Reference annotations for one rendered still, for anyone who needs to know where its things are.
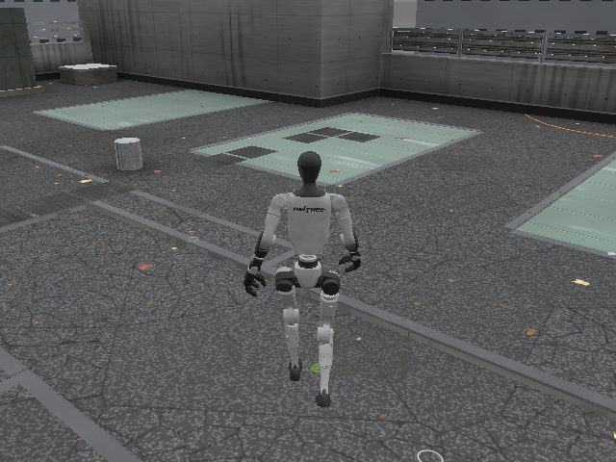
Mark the robot right upper arm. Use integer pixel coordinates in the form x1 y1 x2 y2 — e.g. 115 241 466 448
329 193 356 245

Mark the robot left upper arm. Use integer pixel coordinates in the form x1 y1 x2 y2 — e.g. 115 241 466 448
260 192 290 246

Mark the right robot forearm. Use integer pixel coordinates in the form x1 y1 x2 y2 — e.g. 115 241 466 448
346 231 361 261

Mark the robot head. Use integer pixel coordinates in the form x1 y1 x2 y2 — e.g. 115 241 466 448
293 151 325 197

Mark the left robot forearm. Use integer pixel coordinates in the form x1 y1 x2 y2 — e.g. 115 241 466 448
247 231 270 275

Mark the right robot hand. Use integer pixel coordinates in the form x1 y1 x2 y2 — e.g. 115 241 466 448
339 255 361 272

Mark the robot left shin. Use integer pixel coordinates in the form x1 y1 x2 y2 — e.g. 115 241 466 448
283 309 299 369

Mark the left robot hand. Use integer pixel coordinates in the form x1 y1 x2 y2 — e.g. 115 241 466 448
244 271 266 296

